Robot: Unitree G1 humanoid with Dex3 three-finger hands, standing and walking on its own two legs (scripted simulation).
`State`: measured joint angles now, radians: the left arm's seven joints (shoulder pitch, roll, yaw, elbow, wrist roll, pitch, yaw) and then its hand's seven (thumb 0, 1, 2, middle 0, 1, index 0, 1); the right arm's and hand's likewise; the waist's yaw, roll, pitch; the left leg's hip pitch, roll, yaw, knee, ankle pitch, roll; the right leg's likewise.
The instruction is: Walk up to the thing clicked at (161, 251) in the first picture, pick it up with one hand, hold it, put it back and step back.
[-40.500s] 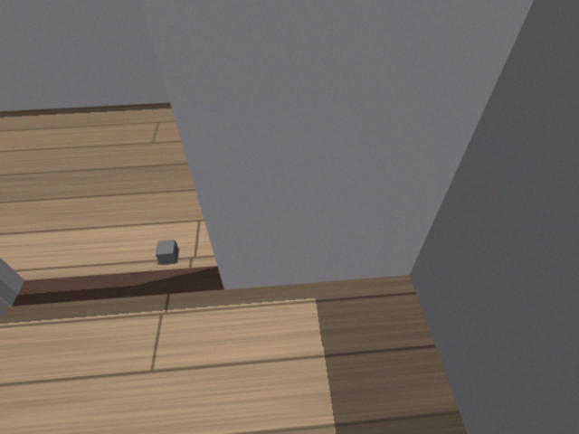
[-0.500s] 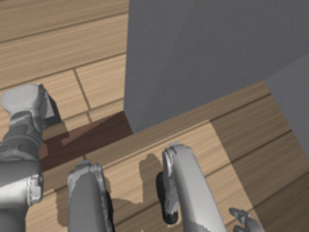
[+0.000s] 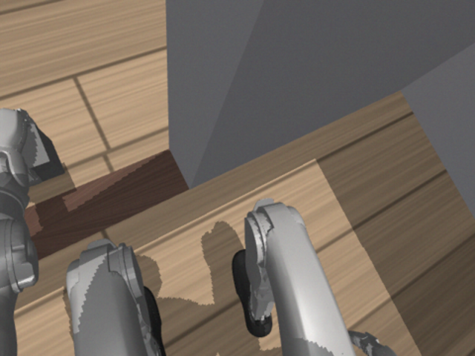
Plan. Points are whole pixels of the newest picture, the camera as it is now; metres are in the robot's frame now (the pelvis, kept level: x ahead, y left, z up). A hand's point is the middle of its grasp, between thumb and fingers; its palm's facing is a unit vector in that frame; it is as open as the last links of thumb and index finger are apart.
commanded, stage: crouch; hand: left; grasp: from above
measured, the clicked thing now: (29, 157) +0.49 +0.27 -0.20
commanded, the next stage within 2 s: lower in 0.22 s
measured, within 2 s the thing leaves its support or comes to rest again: rests again in 1.36 s
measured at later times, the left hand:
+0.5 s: hand (23, 157) +0.50 +0.28 -0.21, palm faces -0.44 -0.12 -0.89, open 9.9 cm
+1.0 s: hand (39, 160) +0.51 +0.27 -0.26, palm faces -0.42 -0.14 -0.90, open 9.9 cm
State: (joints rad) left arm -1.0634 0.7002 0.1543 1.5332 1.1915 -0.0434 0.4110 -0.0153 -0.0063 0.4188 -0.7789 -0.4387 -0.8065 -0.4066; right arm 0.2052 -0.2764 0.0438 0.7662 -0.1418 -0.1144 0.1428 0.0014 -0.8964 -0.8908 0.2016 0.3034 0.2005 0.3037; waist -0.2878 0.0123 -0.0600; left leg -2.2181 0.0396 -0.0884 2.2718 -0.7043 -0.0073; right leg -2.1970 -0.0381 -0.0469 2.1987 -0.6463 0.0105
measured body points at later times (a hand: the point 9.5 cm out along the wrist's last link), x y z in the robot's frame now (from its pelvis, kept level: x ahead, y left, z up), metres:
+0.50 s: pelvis +0.00 +0.00 -0.03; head +0.27 +0.05 +0.33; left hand +0.52 +0.28 -0.16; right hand +0.00 -0.27 -0.12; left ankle +0.07 +0.13 -0.34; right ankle +0.10 -0.13 -0.34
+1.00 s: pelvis +0.00 +0.01 -0.06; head +0.29 +0.06 +0.29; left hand +0.52 +0.27 -0.21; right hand -0.01 -0.26 -0.14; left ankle +0.07 +0.13 -0.34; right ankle +0.10 -0.13 -0.34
